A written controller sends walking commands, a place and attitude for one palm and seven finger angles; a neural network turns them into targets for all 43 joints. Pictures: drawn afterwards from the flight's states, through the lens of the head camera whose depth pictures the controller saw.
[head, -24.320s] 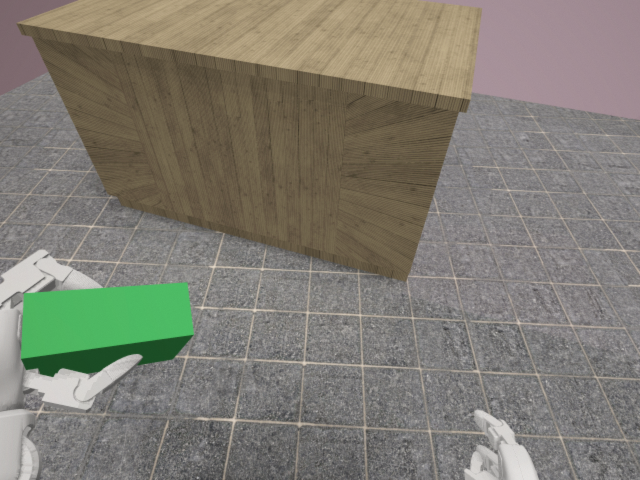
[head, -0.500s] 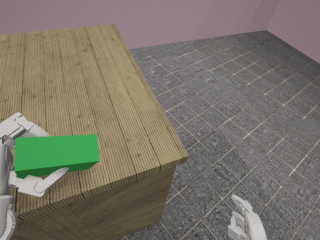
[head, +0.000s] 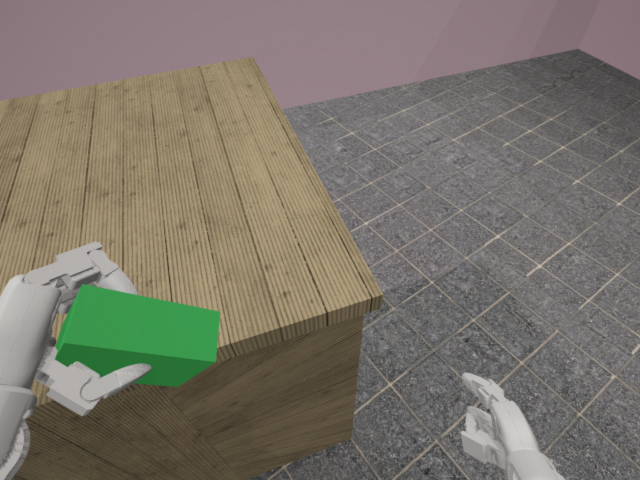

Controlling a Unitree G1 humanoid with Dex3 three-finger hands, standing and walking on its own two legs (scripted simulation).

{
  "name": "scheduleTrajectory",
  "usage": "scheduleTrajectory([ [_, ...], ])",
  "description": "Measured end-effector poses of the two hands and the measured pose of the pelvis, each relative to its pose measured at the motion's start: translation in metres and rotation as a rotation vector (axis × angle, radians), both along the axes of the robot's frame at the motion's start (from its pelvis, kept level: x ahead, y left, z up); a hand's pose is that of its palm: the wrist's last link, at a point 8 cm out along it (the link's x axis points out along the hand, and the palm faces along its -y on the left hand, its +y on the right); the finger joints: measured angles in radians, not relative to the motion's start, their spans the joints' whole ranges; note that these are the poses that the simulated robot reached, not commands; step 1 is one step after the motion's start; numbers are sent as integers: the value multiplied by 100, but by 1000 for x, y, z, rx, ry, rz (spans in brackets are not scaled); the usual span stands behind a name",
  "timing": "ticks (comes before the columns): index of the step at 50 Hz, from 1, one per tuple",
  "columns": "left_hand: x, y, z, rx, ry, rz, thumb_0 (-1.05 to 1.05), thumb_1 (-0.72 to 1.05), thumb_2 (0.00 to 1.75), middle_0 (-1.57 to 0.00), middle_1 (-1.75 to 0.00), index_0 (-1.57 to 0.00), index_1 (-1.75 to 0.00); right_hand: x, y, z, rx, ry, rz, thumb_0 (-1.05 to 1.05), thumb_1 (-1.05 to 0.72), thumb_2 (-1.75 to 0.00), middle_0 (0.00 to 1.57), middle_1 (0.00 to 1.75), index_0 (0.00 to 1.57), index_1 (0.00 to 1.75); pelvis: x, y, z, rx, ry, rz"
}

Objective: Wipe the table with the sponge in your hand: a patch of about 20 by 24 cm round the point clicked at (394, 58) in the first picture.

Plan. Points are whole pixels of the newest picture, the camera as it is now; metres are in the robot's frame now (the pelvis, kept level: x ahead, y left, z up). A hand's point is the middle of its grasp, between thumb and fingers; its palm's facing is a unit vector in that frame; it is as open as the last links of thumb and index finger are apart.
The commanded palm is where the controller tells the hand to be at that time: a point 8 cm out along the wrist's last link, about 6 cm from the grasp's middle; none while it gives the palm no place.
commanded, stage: turn the palm down, sponge in hand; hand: left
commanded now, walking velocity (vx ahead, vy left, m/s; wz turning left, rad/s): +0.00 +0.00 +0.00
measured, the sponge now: (158, 345) +0.21 +0.20 +0.12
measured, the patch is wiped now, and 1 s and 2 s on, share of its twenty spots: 0.00 0.00 0.00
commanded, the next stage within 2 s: move the sponge above the wiping area in 1.88 s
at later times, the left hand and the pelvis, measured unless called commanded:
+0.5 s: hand (118, 270) +0.23 +0.21 +0.22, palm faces +0.37 -0.48 -0.80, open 9.3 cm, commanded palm +0.18 +0.25 +0.24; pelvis -0.01 -0.07 +0.00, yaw -2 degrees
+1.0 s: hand (65, 201) +0.28 +0.27 +0.25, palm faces +0.43 -0.24 -0.87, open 9.3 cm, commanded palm +0.22 +0.26 +0.28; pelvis +0.03 -0.02 +0.00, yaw -4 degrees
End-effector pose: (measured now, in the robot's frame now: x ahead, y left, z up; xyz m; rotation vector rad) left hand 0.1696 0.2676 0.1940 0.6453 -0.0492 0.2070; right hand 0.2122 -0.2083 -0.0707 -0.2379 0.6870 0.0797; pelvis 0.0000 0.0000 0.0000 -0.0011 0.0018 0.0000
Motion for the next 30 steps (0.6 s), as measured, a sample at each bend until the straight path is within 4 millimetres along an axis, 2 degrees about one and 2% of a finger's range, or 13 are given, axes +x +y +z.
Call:
scheduleTrajectory([
  [2, -15, 2, 4, 26, -60, 36, -1, -44, 106, -80, -139, -81, -139, 1, -4, 3, -24, -1, 12, 1, -90, -90, 20, 30, 20, 30, -6, -10, -1, 3, -3, 8],
  [5, -34, 13, 20, 86, -227, 169, -1, -44, 106, -80, -139, -81, -139, -1, -12, 4, -53, -3, 35, 1, -90, -90, 20, 30, 20, 30, -13, -24, -3, 2, -15, 37],
  [8, -42, 23, 34, 128, -304, 316, -1, -44, 106, -80, -139, -81, -139, -6, -21, -2, -65, 8, 43, 1, -90, -90, 20, 30, 20, 30, -19, -35, -4, -2, -37, 69],
  [12, -27, 22, 30, 144, -140, 388, -1, -44, 106, -80, -139, -81, -140, -12, -31, -11, -43, 21, 7, 1, -90, -90, 20, 30, 20, 30, -25, -44, -3, 0, -69, 76],
  [16, 0, -6, 22, 238, 45, 278, -1, -44, 106, -80, -139, -81, -140, -17, -42, -13, -4, 4, -56, 1, -90, -90, 20, 30, 20, 30, -27, -52, -2, 1, -84, 53],
  [19, 15, -32, 28, 286, 28, 149, -1, -44, 106, -80, -139, -81, -140, -22, -53, -14, 11, 3, -99, 1, -90, -90, 20, 30, 20, 30, -25, -59, -2, 8, -80, 24],
  [22, 21, -44, 44, 325, -48, 88, -1, -44, 106, -80, -139, -81, -139, -27, -67, -16, 10, 29, -141, 1, -90, -90, 20, 30, 20, 30, -18, -64, -2, 9, -68, -8],
  [26, 25, -36, 61, 379, -103, 168, 0, -44, 106, -80, -139, -81, -139, -31, -88, -22, -1, 80, -194, 1, -90, -90, 20, 30, 20, 30, -6, -67, -3, 6, -54, -49],
  [30, 33, -15, 55, 418, 4, 275, 0, -44, 106, -80, -139, -81, -140, -31, -107, -29, -29, 121, -243, 1, -90, -90, 20, 30, 20, 30, 5, -63, -3, 6, -40, -62],
])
